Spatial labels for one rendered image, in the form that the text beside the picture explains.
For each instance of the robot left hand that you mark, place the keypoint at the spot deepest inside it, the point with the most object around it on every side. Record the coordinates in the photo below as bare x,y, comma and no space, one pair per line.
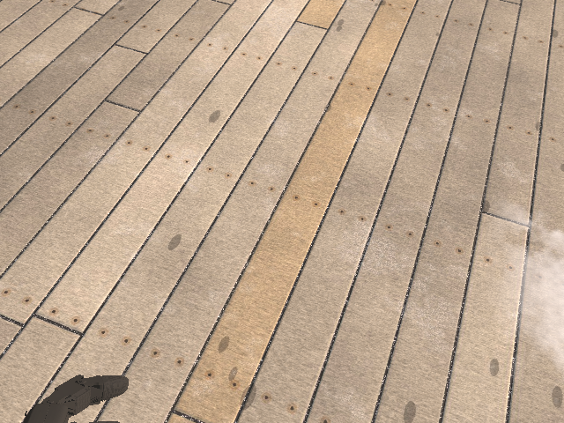
73,396

